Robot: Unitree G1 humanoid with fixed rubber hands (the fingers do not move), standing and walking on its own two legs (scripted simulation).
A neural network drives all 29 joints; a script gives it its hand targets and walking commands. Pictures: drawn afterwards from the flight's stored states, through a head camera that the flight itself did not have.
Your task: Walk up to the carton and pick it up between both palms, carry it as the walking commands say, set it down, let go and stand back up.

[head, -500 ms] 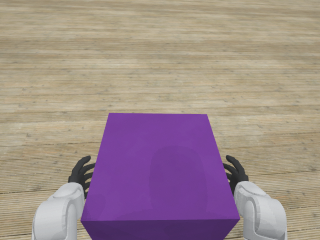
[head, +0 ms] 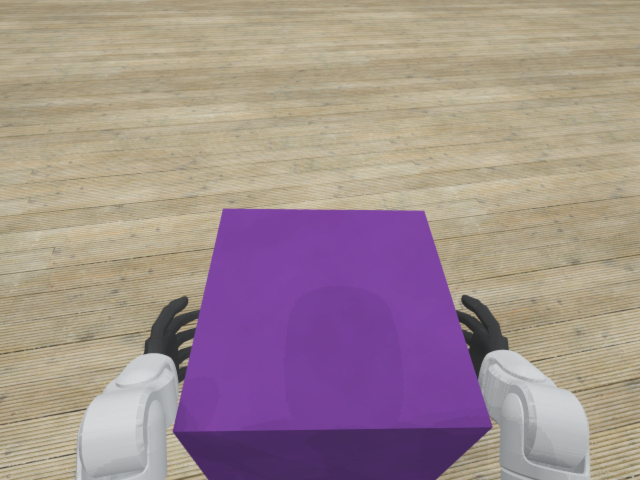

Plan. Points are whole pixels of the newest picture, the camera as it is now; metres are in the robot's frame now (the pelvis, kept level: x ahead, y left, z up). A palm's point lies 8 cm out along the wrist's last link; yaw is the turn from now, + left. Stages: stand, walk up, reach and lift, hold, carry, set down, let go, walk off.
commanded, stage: carry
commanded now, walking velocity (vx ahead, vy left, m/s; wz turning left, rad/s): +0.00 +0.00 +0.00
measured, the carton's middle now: (323, 356) +0.30 -0.02 -0.01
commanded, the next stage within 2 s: none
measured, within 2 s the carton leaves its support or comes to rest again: neither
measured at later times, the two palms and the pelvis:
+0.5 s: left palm out of the picture +0.13 +0.16 +0.08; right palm out of the picture +0.10 -0.20 +0.08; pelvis -0.13 +0.00 +0.00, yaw -1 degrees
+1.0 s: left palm out of the picture +0.07 +0.20 +0.07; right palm out of the picture +0.07 -0.16 +0.07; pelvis -0.17 +0.01 +0.00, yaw -1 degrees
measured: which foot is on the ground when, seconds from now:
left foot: down 0.00-1.00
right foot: up 0.00-0.20, down 0.22-0.84, up 0.86-1.00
